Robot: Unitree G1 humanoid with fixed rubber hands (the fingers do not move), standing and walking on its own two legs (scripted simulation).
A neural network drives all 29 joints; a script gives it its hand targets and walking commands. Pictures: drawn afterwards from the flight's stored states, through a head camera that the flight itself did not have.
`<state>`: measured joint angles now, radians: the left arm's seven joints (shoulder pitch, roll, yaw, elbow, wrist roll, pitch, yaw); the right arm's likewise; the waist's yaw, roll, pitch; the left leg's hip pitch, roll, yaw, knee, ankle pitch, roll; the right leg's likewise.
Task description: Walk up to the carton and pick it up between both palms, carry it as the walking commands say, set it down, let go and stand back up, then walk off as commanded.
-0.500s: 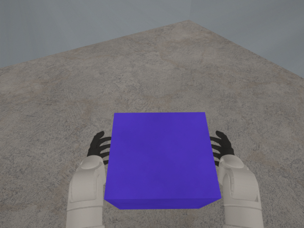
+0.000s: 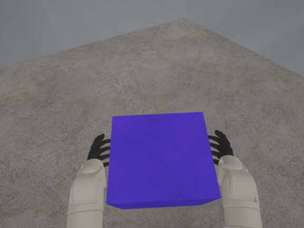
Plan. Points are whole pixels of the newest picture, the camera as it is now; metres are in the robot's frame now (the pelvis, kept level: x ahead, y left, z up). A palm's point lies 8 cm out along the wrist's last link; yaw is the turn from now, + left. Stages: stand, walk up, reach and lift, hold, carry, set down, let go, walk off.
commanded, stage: carry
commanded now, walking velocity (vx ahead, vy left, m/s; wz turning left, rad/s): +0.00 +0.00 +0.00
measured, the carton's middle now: (159, 164) +0.31 +0.00 -0.04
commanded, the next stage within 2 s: none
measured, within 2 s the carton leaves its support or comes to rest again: neither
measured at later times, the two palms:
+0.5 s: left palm (115, 156) +0.27 +0.11 +0.07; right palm (254, 167) +0.24 -0.22 +0.07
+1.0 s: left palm (163, 147) +0.29 -0.01 +0.09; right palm out of the picture +0.16 -0.31 +0.09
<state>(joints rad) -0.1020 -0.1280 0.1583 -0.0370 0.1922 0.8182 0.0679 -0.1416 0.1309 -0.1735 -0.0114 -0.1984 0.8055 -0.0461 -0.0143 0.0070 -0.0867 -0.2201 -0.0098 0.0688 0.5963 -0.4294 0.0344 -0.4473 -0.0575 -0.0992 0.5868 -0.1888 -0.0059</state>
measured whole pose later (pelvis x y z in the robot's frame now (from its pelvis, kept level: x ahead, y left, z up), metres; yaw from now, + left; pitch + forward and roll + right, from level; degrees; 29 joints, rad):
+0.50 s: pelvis +0.00 -0.03 -0.01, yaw -7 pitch +2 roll +0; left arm -0.13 -0.13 0.15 -0.36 0.11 1.21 0.15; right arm -0.14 0.13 -0.13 -0.35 -0.16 1.19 -0.10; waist 0.00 0.01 -0.07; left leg -0.24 0.08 0.16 0.73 -0.52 -0.02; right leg -0.52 0.04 -0.03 0.71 -0.23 -0.05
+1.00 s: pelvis -0.03 -0.06 +0.00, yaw -25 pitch +5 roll -3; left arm -0.20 -0.14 0.16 -0.40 0.12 1.22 0.17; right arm -0.23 0.15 -0.15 -0.35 -0.18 1.19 -0.09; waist 0.03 0.03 -0.04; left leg -0.29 0.23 0.23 0.67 -0.43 -0.06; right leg -0.45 0.01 -0.14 0.67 -0.33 0.01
